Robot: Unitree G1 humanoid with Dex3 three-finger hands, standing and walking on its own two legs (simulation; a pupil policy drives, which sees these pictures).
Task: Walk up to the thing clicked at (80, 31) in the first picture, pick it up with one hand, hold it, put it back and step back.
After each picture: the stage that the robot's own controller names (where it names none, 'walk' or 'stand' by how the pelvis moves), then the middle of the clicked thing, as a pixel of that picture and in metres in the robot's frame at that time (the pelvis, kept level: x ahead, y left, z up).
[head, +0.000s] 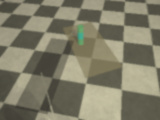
stand; (80, 35) +1.44 +0.08 -0.65
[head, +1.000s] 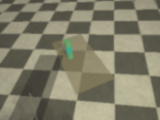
walk; (68, 49) +1.31 +0.30 -0.63
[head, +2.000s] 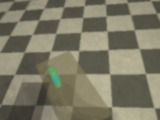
walk; (55, 77) +0.85 +0.39 -0.65
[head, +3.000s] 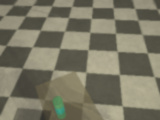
walk; (59, 108) +0.56 +0.24 -0.63
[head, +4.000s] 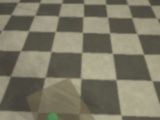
stand; out of the picture +0.41 +0.22 -0.64
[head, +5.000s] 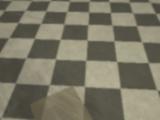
stand; out of the picture +0.39 +0.22 -0.65
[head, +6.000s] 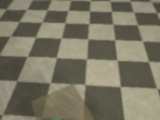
stand; out of the picture +0.41 +0.22 -0.66
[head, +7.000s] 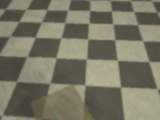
stand; out of the picture +0.39 +0.22 -0.66
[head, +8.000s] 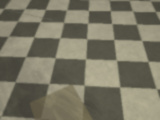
stand; out of the picture +0.39 +0.22 -0.66
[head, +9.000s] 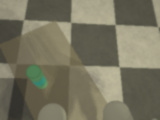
go down; (38, 78) +0.44 +0.23 -0.41
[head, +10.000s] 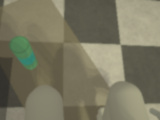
go down; (25, 55) +0.47 +0.24 -0.27
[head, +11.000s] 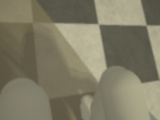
close in; out of the picture +0.46 +0.27 -0.18
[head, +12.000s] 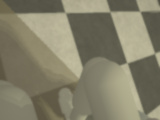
close; out of the picture +0.45 +0.30 -0.16
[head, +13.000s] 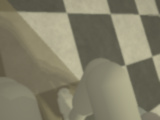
lift; out of the picture +0.43 +0.30 -0.16
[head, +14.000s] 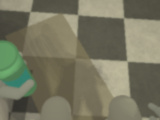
lift; (16, 75) +0.34 +0.22 +0.00
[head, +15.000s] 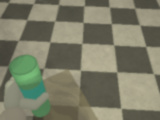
hold; (34, 90) +0.31 +0.18 +0.02
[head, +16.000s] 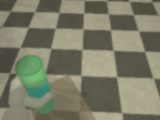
hold; (38, 88) +0.32 +0.17 +0.03
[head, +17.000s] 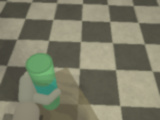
crouch; (46, 85) +0.34 +0.14 +0.01
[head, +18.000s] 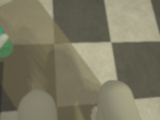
crouch; out of the picture +0.49 +0.25 -0.03
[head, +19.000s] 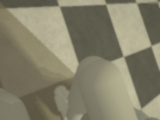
lower; out of the picture +0.47 +0.30 -0.17
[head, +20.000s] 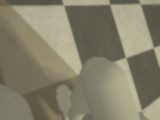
lower; out of the picture +0.47 +0.30 -0.17
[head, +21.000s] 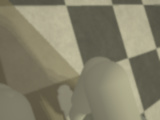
lower; out of the picture +0.46 +0.30 -0.17
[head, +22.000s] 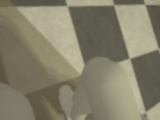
lower; out of the picture +0.45 +0.29 -0.17
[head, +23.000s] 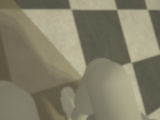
loosen; out of the picture +0.45 +0.27 -0.17
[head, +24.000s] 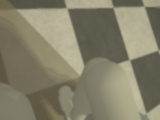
withdraw; out of the picture +0.44 +0.28 -0.17
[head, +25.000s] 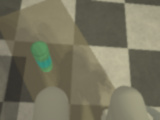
walk; (43, 58) +0.48 +0.21 -0.31
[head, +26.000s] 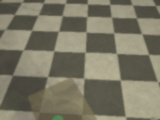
stand; out of the picture +0.40 +0.18 -0.59
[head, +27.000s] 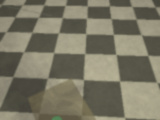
stand; out of the picture +0.40 +0.19 -0.60
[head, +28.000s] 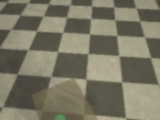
stand; out of the picture +0.41 +0.18 -0.62
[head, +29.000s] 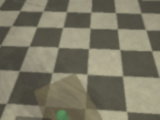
walk; out of the picture +0.41 +0.18 -0.65
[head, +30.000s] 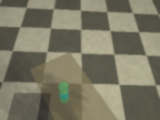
walk; (64, 93) +0.56 +0.12 -0.64
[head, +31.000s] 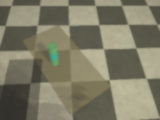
walk; (53, 54) +0.86 +0.26 -0.63
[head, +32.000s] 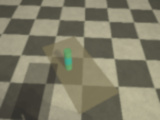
stand; (68, 59) +1.01 +0.18 -0.64
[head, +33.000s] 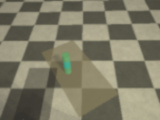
stand; (66, 63) +1.01 +0.20 -0.66
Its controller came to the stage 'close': yes
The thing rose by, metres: 0.68
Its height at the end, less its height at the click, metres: +0.00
